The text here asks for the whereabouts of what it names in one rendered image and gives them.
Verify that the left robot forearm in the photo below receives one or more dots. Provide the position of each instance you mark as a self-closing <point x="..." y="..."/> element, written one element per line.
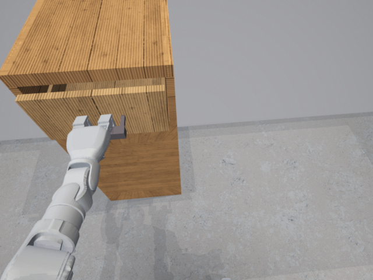
<point x="59" y="227"/>

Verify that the left robot upper arm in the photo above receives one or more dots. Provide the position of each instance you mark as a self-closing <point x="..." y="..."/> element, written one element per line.
<point x="39" y="263"/>

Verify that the drawer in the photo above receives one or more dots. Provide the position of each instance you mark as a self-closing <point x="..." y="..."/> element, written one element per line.
<point x="142" y="101"/>

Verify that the handle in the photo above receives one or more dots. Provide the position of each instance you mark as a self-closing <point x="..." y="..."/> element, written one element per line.
<point x="119" y="132"/>

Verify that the left robot hand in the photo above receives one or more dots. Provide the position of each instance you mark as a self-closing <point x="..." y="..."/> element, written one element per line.
<point x="87" y="141"/>

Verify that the cabinet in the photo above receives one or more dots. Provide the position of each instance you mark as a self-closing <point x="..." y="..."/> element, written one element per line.
<point x="78" y="41"/>

